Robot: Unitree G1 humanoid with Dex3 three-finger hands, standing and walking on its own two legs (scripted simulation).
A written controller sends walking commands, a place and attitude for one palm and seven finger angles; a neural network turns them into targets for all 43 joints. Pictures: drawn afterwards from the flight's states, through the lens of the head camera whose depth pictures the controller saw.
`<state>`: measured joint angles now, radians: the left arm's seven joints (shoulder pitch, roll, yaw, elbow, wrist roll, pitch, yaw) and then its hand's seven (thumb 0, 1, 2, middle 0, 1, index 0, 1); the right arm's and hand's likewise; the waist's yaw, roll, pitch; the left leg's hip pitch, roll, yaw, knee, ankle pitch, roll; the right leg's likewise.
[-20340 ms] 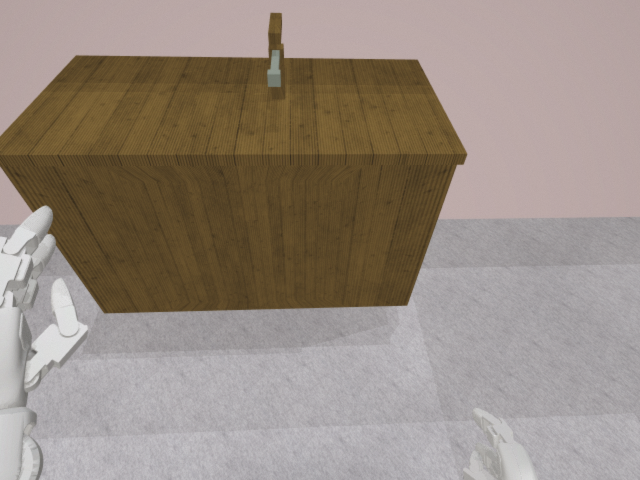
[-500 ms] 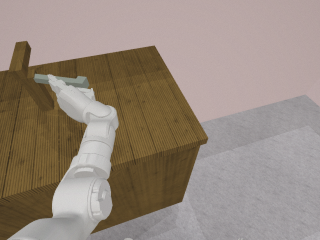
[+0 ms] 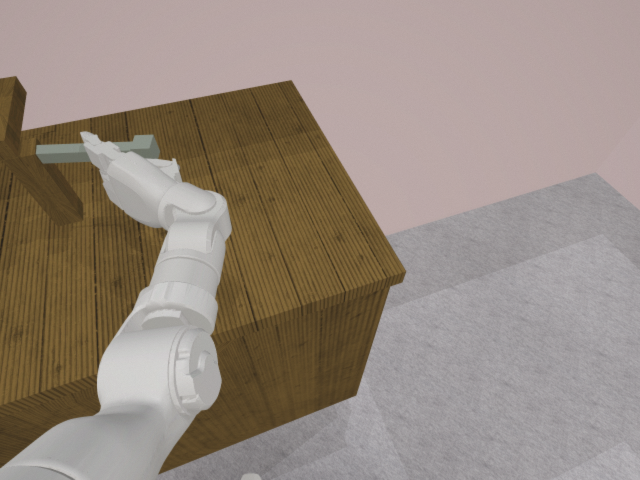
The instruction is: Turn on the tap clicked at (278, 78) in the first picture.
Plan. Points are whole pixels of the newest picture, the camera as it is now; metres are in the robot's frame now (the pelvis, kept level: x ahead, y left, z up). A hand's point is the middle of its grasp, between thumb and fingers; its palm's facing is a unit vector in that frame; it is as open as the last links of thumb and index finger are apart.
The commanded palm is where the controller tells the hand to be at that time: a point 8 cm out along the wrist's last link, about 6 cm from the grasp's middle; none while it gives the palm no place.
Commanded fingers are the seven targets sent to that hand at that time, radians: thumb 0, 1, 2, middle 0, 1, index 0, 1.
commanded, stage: lift the hand up off the lever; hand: left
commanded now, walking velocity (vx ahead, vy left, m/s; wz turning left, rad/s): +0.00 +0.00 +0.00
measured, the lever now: (145, 150) +0.51 +0.21 +0.13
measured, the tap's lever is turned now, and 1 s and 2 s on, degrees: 74 79 79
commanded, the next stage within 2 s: none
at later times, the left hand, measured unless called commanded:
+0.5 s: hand (159, 162) +0.48 +0.18 +0.14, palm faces +0.81 -0.58 -0.10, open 7.8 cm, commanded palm +0.42 +0.19 +0.15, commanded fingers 0.00 0.90 0.90 -0.15 -0.15 -0.15 -0.15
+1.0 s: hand (155, 155) +0.46 +0.18 +0.17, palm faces +0.80 -0.60 -0.09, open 7.8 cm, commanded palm +0.41 +0.19 +0.17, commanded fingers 0.00 0.90 0.90 -0.15 -0.15 -0.15 -0.15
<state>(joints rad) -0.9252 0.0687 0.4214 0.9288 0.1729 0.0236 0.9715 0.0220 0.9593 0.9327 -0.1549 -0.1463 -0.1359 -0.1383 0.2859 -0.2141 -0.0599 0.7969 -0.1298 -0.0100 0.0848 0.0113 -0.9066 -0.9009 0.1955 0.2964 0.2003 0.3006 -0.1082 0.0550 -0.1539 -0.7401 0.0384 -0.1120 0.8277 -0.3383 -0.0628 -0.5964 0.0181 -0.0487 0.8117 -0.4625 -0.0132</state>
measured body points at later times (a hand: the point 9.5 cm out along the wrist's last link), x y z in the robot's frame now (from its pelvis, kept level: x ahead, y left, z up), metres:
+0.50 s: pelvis +0.01 +0.00 +0.01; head +0.05 +0.00 +0.46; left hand +0.43 +0.21 +0.15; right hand +0.07 -0.25 -0.12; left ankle +0.04 +0.16 -0.70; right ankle -0.04 -0.11 -0.70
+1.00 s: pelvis +0.01 +0.00 +0.02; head +0.02 -0.01 +0.46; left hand +0.42 +0.21 +0.17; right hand +0.10 -0.24 -0.12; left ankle +0.04 +0.16 -0.70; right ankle -0.04 -0.11 -0.70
